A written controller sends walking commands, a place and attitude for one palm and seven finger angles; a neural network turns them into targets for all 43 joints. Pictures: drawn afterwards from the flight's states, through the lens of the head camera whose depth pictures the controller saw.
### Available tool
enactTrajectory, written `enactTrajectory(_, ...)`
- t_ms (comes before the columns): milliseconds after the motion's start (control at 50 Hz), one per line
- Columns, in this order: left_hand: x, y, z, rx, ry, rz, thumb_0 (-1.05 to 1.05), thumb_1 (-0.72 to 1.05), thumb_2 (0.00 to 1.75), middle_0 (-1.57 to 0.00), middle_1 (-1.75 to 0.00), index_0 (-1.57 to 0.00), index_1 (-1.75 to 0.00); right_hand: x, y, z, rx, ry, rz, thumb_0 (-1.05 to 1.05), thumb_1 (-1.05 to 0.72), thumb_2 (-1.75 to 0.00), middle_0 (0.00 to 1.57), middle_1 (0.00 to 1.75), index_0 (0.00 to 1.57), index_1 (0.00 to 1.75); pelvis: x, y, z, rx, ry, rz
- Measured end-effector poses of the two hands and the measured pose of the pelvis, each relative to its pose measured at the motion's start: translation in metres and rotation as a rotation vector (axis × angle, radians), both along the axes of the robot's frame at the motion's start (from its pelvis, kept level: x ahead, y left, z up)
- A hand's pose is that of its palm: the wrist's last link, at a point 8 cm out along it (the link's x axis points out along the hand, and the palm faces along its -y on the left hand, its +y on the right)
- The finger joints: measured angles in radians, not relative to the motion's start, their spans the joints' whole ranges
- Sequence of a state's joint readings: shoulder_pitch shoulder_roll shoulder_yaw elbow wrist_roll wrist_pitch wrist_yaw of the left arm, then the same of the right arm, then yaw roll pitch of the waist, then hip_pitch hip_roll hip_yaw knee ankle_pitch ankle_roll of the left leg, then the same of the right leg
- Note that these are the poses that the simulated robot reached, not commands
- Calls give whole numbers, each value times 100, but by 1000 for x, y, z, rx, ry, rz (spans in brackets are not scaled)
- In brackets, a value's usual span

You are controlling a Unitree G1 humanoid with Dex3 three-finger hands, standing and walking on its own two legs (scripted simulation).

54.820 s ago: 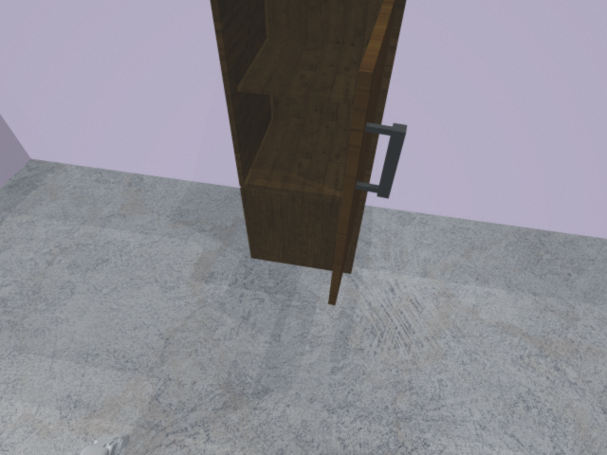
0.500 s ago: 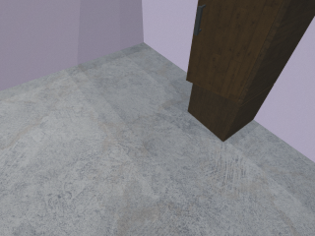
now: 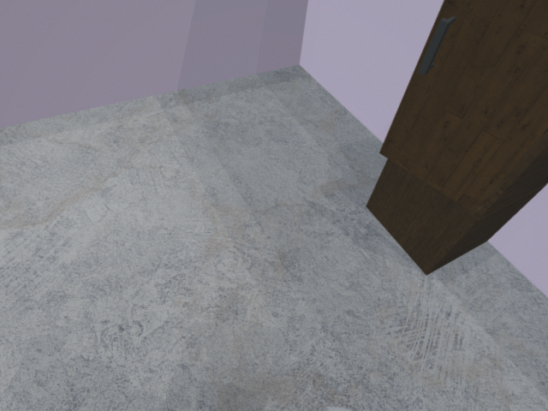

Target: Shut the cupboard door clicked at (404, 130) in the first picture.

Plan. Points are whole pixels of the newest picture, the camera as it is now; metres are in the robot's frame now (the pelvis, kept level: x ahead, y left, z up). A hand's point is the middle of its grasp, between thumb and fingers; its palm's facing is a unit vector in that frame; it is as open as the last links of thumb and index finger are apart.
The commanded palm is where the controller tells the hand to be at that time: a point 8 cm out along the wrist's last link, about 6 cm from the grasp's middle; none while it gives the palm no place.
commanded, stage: walk to a spot facing it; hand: left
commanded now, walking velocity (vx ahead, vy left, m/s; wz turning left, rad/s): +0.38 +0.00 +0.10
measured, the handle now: (437, 46) +0.96 -0.41 +0.09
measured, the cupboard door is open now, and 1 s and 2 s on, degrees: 16 16 16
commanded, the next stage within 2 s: turn to face it in 0.34 s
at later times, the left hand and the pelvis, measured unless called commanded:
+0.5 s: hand (205, 295) +0.35 +0.14 -0.17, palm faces +0.05 -0.98 -0.17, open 7.3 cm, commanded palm none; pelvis +0.24 -0.03 -0.01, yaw +3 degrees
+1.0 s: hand (182, 256) +0.44 +0.20 -0.17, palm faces -0.10 -0.98 -0.20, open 7.3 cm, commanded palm none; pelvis +0.36 +0.01 +0.00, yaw -12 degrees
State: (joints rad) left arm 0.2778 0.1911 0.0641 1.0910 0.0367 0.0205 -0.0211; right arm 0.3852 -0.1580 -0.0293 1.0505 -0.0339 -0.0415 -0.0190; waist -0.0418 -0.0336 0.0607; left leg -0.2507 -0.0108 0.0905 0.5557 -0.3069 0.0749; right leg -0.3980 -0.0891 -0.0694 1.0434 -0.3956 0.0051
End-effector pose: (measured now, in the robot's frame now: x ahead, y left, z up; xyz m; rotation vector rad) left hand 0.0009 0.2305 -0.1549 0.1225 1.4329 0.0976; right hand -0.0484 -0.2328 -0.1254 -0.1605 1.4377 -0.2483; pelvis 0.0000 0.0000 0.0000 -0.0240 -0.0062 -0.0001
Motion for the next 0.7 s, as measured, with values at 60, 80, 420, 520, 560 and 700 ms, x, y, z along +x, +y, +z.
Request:
enactTrajectory(60,44,8,13,12,-83,3,1,91,90,-20,-30,-20,-30,7,16,6,29,47,7,0,-91,-90,20,30,20,30,19,5,8,1,9,25)
enactTrajectory(80,59,10,16,16,-112,5,1,91,90,-20,-30,-20,-30,9,21,7,39,61,7,0,-91,-90,20,30,20,30,27,6,10,1,11,32)
enactTrajectory(420,329,-38,17,22,-370,-59,0,91,90,-20,-30,-20,-30,133,14,-26,124,210,-48,0,-91,-90,20,30,20,30,202,-23,-17,28,0,46)
enactTrajectory(520,334,-46,18,43,-307,13,0,91,90,-20,-30,-20,-30,232,-19,-25,90,124,12,1,-91,-90,20,30,20,30,246,-36,-7,24,-14,53)
enactTrajectory(560,325,-43,21,69,-249,52,-1,93,90,-21,-30,-20,-30,283,-30,-20,67,40,47,1,-91,-90,20,30,20,30,260,-38,0,27,-5,45)
enactTrajectory(700,306,-21,26,104,-32,24,-2,95,90,-20,-30,-20,-30,434,-38,-5,27,-242,99,0,-91,-90,20,30,20,30,300,-33,7,26,25,-25)
